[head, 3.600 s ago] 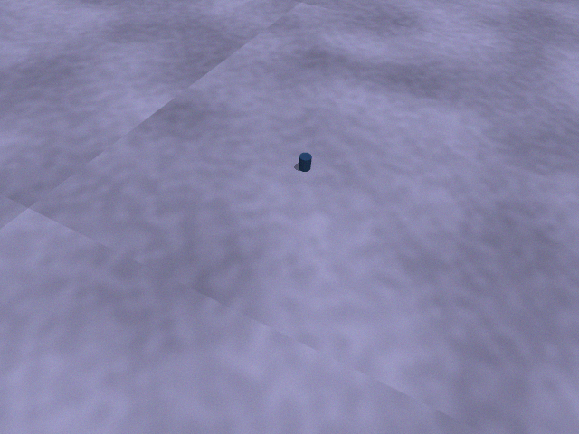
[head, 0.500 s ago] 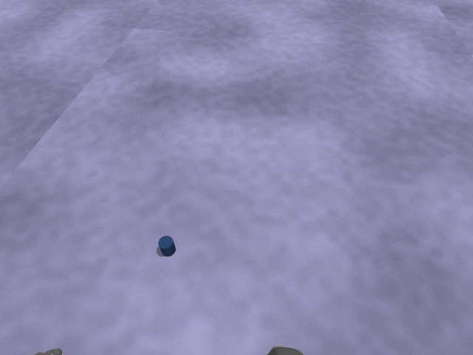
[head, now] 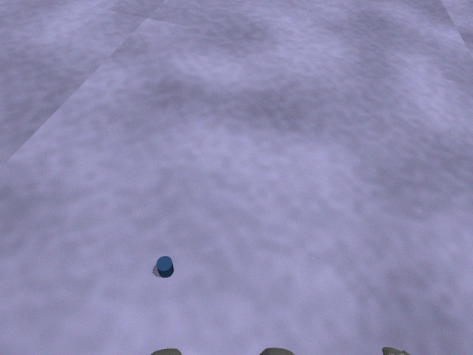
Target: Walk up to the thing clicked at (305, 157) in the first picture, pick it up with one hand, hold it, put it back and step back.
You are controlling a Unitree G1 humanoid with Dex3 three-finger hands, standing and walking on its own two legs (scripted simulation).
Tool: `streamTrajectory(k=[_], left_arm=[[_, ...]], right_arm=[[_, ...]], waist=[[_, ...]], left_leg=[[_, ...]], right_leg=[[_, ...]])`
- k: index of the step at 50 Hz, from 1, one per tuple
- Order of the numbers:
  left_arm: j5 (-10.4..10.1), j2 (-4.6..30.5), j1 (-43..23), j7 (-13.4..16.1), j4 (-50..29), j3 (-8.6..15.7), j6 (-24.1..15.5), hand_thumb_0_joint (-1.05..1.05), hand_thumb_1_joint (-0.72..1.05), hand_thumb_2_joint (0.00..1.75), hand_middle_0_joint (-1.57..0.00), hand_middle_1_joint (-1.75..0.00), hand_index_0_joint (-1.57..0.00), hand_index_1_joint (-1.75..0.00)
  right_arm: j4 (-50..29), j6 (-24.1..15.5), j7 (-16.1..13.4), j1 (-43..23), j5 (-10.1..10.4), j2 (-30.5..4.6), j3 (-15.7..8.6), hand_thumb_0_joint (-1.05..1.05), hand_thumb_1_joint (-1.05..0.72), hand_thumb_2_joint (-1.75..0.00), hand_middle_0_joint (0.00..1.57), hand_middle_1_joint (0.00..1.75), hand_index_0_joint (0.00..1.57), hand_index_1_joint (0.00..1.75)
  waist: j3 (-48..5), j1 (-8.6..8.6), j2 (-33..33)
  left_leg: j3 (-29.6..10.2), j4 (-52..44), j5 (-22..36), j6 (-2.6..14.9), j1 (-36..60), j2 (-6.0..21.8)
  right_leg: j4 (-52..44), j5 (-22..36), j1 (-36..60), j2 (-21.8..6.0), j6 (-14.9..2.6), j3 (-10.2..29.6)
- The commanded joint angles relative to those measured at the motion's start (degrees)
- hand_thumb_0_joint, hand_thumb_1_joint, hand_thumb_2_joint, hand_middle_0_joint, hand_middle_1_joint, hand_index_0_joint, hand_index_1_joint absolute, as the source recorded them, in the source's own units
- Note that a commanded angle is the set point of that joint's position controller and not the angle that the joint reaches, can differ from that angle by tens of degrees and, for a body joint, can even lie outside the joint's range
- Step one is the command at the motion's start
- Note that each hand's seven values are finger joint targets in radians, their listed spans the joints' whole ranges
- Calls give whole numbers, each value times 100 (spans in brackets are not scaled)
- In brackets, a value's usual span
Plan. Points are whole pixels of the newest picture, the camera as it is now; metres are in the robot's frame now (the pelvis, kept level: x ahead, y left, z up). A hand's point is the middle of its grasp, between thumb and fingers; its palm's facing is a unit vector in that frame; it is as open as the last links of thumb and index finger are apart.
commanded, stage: walk up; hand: left
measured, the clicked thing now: (165, 266) +0.53 +0.22 -0.72
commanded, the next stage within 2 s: stand in 1.32 s
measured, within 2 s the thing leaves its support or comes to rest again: neither
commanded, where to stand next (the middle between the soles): +0.11 -0.01 m, yaw -1 degrees
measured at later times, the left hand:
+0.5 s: hand (90, 352) +0.15 +0.23 -0.13, palm faces -0.05 -0.94 -0.35, open 7.4 cm
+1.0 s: hand out of the picture +0.13 +0.24 -0.13, palm faces -0.04 -0.95 -0.32, open 7.4 cm
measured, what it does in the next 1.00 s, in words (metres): steps on the spot: right foot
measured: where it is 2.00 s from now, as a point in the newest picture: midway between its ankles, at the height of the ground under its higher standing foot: outside the picture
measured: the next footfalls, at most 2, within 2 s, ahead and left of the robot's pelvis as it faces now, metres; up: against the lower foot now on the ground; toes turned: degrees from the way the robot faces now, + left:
right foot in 0.18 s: +0.11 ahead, -0.15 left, +0.00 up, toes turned -2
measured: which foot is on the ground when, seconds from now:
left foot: down 0.00-1.00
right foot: up 0.00-0.16, down 0.18-1.00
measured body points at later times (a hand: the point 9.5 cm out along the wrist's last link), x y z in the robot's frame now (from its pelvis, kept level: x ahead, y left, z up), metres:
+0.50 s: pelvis +0.04 -0.01 +0.01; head +0.06 -0.02 +0.46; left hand +0.15 +0.28 -0.11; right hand +0.11 -0.31 -0.13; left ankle +0.06 +0.11 -0.72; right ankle +0.07 -0.14 -0.72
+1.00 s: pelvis +0.05 -0.01 +0.02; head +0.06 -0.01 +0.47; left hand +0.13 +0.29 -0.11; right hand +0.12 -0.32 -0.11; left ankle +0.06 +0.12 -0.72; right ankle +0.07 -0.14 -0.72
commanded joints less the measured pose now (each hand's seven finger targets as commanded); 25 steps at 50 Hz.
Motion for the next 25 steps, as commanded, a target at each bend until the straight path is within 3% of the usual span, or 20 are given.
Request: streamTrajectory(k=[1, 3, 6, 8, 9, 10, 11, 12, 14, 16, 17, 19, 25], left_arm=[[-15, 977, 536, 54, -99, 344, -157, 0, 90, 90, -20, -30, -20, -30], [1, 842, 411, 53, -37, 334, -127, 0, 90, 90, -20, -30, -20, -30], [7, 797, 312, 89, 84, 349, -102, 0, 90, 90, -20, -30, -20, -30], [56, 855, 315, 115, 222, 373, -157, 0, 90, 90, -20, -30, -20, -30], [92, 991, 184, 138, 193, 392, -201, 0, 90, 90, -20, -30, -20, -30], [139, 1308, -223, 148, 92, 419, -273, 0, 90, 90, -20, -30, -20, -30], [48, 1523, -636, 123, 71, 410, -238, 0, 90, 90, -20, -30, -20, -30], [55, 1385, -929, 104, 11, 347, -231, 0, 90, 90, -20, -30, -20, -30], [31, 1120, -1145, 111, 106, 237, -200, 0, 90, 90, -20, -30, -20, -30], [2, 938, -1011, 86, 258, 189, -164, 0, 90, 90, -20, -30, -20, -30], [2, 931, -1064, 77, 358, 185, -154, 0, 90, 90, -20, -30, -20, -30], [0, 902, -1210, 79, 465, 181, -157, 0, 90, 90, -20, -30, -20, -30], [-49, 792, -1468, 56, 793, 139, -104, 0, 90, 90, -20, -30, -20, -30]], right_arm=[[-276, -71, -180, 135, 7, -1568, -424, 0, -90, -90, 20, 30, 20, 30], [-331, -47, -199, -65, -27, -1462, -346, 0, -90, -90, 20, 30, 20, 30], [-309, 32, -201, -296, 14, -1479, -296, 0, -90, -90, 20, 30, 20, 30], [-307, 109, -190, -488, 93, -1240, -186, 0, -90, -90, 20, 30, 20, 30], [-283, 132, -190, -494, 122, -1051, -111, 0, -90, -90, 20, 30, 20, 30], [-214, 176, -182, -290, 169, -752, -51, 0, -90, -90, 20, 30, 20, 30], [-33, 227, -241, -366, 165, -938, -108, 0, -90, -90, 20, 30, 20, 30], [149, 228, -236, -326, 142, -1041, -133, 0, -90, -90, 20, 30, 20, 30], [404, 170, -208, -271, 151, -1103, -128, 0, -90, -90, 20, 30, 20, 30], [505, 121, -183, -561, 116, -1206, -96, 0, -90, -90, 20, 30, 20, 30], [582, 119, -167, -672, 117, -1213, -62, 0, -90, -90, 20, 30, 20, 30], [770, 118, -168, -730, 115, -1115, -12, 0, -90, -90, 20, 30, 20, 30], [1159, 84, -177, -1028, 73, -1112, 59, 0, -90, -90, 20, 30, 20, 30]], waist=[[-601, -32, 1260], [-605, -38, 1245], [-769, 6, 1272], [-898, 166, 880], [-929, 177, 477], [-795, -105, -414], [-641, -133, -704], [-566, -251, -516], [-690, -316, -433], [-819, -121, -372], [-769, -79, -349], [-888, -107, -271], [-889, -20, 114]], left_leg=[[-1295, -1325, 1633, 1088, 818, 1277], [-1071, -1201, 1926, 1048, 407, 1224], [-954, -847, 1690, 970, 199, 1193], [-823, -358, 1152, 647, -151, 975], [-696, -74, 712, 394, -279, 836], [-440, 458, -35, 64, -458, 331], [-272, 612, -1255, 27, 193, -28], [-335, 425, -1140, 30, 595, 22], [-447, -382, -103, 96, 885, 235], [-846, -768, 226, 234, 900, 531], [-831, -814, 160, 249, 675, 524], [-658, -945, 352, 147, 824, 433], [-741, -1542, 622, 109, 894, 531]], right_leg=[[-441, 377, -475, -225, 11, 55], [-1028, 616, 33, -186, 62, -68], [-1719, 1057, 565, 10, 59, -283], [-2543, 1749, 1252, 65, -39, -208], [-2954, 2144, 1357, -263, -160, 264], [-3487, 2125, 1032, -1170, -459, 1695], [-3643, 2085, 121, -1673, -1021, 2108], [-3470, 2204, -85, -1515, -996, 1881], [-3175, 2368, 65, -962, -415, 994], [-3086, 1960, 286, -564, -117, 640], [-3177, 1783, 544, -489, -82, 583], [-3258, 2011, 791, -600, -136, 662], [-3509, 2253, 1246, -532, -46, 472]])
